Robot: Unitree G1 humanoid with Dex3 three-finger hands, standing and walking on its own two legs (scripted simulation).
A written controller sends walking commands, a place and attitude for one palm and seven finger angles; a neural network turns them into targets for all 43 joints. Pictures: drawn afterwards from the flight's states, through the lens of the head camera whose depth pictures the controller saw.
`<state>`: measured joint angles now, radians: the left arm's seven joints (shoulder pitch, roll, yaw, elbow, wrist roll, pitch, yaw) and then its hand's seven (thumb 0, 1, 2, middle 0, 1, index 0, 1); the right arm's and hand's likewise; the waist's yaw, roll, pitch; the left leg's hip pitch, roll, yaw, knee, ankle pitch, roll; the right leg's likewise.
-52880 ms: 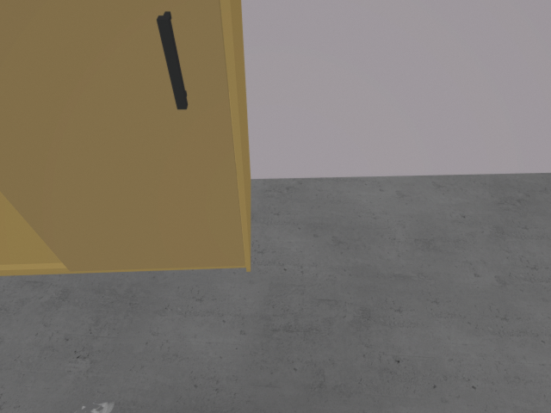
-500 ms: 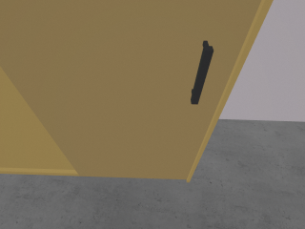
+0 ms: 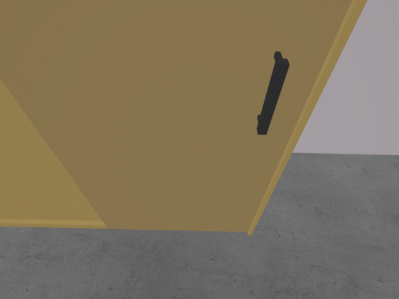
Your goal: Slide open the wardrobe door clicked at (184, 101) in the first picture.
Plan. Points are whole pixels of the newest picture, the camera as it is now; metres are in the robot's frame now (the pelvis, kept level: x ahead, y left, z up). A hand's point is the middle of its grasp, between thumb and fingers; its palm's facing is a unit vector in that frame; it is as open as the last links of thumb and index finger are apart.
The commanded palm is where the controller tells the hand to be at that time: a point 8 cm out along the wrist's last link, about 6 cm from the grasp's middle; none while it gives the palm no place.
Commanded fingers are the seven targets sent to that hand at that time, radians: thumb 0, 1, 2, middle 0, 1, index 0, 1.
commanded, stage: look again from close up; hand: right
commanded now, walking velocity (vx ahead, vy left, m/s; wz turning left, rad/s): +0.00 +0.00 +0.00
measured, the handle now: (269, 96) +0.51 -0.12 +0.14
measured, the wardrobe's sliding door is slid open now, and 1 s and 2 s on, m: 0.00 0.00 0.00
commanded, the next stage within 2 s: raise the hand with hooked fingers in 0.02 s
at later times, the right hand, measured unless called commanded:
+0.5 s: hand out of the picture +0.14 -0.18 -0.03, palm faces -0.04 +1.00 -0.03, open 8.3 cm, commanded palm +0.12 -0.25 -0.01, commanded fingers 0.00 -0.43 -0.70 0.23 0.60 0.23 0.60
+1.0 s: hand (360, 274) +0.18 -0.25 +0.04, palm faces +0.04 +1.00 -0.07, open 11.3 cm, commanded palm +0.14 -0.30 +0.06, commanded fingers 0.00 0.15 -0.45 0.28 0.98 0.28 0.98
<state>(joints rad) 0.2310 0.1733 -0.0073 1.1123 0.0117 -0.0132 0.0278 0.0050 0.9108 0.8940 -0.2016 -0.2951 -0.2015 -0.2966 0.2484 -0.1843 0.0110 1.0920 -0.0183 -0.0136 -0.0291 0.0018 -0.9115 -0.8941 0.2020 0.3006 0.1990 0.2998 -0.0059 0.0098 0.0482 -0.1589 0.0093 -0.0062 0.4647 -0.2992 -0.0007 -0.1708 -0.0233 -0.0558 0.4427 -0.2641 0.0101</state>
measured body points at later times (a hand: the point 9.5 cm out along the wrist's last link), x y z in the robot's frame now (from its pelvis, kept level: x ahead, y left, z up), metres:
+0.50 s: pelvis -0.04 +0.02 -0.07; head -0.02 +0.01 +0.37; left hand +0.19 +0.27 -0.09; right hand +0.14 -0.24 -0.02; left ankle -0.03 +0.12 -0.74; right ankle -0.02 -0.12 -0.74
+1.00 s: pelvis -0.04 -0.01 -0.04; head -0.02 -0.02 +0.41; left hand +0.11 +0.23 -0.12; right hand +0.17 -0.30 +0.05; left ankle -0.03 +0.12 -0.74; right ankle -0.02 -0.12 -0.74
